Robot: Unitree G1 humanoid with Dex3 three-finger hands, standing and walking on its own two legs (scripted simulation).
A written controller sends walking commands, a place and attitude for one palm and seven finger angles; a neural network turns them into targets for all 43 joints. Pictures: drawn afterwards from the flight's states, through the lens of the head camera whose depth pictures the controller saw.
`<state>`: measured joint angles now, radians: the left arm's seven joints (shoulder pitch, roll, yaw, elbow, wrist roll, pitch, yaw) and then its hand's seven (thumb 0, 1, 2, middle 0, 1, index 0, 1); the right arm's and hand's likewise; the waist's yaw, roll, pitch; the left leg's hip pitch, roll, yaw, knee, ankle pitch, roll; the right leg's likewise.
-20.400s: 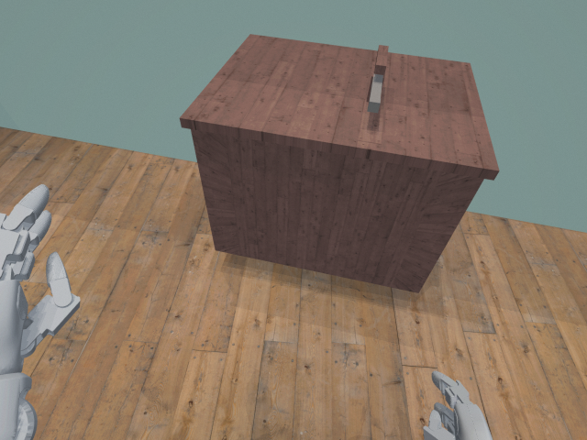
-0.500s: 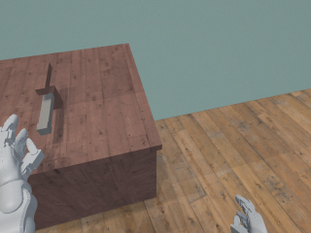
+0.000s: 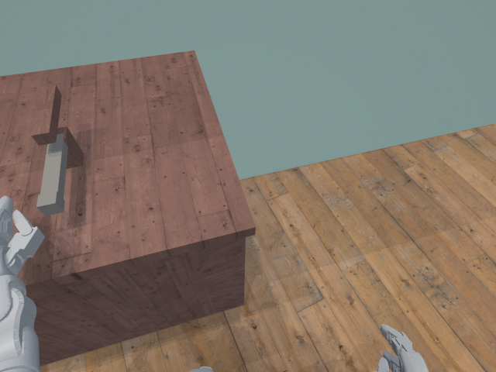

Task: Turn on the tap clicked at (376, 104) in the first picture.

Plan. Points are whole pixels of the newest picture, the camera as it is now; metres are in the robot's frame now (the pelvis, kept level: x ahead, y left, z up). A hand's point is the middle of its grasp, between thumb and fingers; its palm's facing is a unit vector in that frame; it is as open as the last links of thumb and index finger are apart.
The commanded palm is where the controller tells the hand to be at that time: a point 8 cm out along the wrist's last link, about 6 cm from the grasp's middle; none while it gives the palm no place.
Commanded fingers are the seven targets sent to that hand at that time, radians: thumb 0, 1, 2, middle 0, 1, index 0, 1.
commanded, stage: reach beside the lever's end, fingers flat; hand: left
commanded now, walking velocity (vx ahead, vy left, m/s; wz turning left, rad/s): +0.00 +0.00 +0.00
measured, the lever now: (51, 203) +0.35 +0.36 +0.05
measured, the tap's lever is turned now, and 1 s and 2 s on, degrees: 0 0 12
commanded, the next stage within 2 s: push the lever round in 0.80 s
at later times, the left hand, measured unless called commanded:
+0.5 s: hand (37, 218) +0.32 +0.37 +0.04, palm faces +0.58 -0.81 -0.11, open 7.8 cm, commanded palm +0.27 +0.40 +0.05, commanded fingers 0.00 0.90 0.90 -0.15 -0.15 -0.15 -0.15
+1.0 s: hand (41, 219) +0.32 +0.36 +0.04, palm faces +0.55 -0.83 -0.09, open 7.8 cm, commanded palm +0.27 +0.39 +0.04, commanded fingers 0.00 0.90 0.90 -0.15 -0.15 -0.15 -0.15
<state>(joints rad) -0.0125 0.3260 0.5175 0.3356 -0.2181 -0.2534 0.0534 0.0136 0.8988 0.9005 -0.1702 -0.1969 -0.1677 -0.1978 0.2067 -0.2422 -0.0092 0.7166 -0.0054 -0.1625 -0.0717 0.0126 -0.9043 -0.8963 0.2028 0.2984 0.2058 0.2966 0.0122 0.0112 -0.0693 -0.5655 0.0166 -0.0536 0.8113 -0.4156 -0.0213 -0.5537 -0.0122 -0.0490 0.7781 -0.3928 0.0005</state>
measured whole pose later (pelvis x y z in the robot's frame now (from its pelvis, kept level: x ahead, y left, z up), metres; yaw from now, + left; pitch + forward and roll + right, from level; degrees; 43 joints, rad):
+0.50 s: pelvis -0.01 +0.01 -0.02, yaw -1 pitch +14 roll -2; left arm -0.23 0.45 0.63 0.62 -0.19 -0.33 -0.04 0.01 0.90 0.90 -0.15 -0.15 -0.15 -0.15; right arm 0.25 -0.26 -0.01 0.71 -0.01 -0.10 -0.06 0.01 -0.90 -0.90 0.20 0.30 0.21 0.30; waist -0.02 0.00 -0.08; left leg -0.75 0.03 -0.06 0.95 -0.46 -0.02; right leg -0.72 0.00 -0.05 0.89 -0.42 0.00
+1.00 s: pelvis -0.01 +0.01 -0.02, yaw -1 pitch +14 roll -3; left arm -0.21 0.43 0.60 0.59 -0.20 -0.31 -0.04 0.01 0.90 0.90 -0.15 -0.15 -0.15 -0.15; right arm 0.25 -0.25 0.00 0.69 0.00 -0.07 -0.06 0.01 -0.90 -0.90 0.20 0.30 0.21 0.30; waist -0.02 0.01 -0.10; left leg -0.74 0.02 -0.06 0.95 -0.46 -0.01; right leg -0.71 0.00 -0.05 0.87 -0.41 0.01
